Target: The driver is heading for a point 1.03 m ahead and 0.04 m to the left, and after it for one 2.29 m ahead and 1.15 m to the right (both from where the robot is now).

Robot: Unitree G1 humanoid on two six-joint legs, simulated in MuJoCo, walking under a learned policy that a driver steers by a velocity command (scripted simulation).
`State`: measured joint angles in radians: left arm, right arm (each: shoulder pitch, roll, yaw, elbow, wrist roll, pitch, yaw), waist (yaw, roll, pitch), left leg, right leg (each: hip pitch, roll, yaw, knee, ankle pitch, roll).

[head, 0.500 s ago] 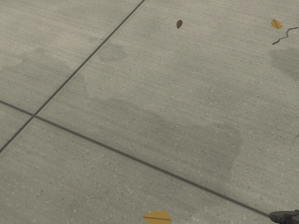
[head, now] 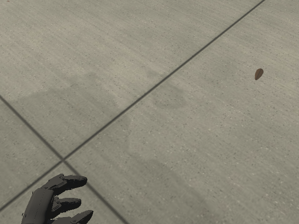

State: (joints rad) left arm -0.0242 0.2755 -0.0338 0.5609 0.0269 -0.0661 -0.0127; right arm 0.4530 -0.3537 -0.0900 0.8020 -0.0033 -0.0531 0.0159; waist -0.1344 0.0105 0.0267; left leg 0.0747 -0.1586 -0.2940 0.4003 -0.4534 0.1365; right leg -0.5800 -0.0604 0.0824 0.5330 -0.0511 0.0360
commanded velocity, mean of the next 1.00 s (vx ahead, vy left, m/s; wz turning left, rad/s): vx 0.74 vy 0.00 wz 0.17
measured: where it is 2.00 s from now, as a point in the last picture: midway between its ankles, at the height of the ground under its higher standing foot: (107, 132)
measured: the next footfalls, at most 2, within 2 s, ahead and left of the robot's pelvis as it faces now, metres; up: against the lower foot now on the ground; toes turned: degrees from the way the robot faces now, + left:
right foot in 0.02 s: +0.21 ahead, -0.17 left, +0.00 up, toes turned +5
left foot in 0.48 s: +0.55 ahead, +0.13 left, +0.00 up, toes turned +24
